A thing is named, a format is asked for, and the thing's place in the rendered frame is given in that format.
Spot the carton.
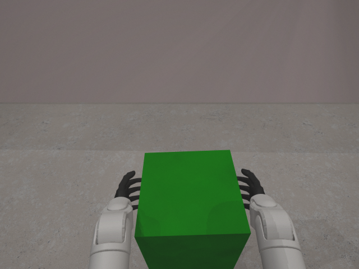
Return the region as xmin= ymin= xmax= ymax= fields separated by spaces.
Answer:
xmin=135 ymin=150 xmax=251 ymax=269

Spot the robot left forearm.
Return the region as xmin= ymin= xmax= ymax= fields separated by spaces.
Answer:
xmin=88 ymin=197 xmax=134 ymax=269

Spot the right robot hand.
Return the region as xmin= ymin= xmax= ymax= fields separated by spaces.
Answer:
xmin=237 ymin=169 xmax=265 ymax=210

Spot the left robot hand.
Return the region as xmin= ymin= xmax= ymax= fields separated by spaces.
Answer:
xmin=115 ymin=171 xmax=142 ymax=210

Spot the robot right forearm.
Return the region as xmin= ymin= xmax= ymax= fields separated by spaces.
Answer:
xmin=250 ymin=194 xmax=306 ymax=269

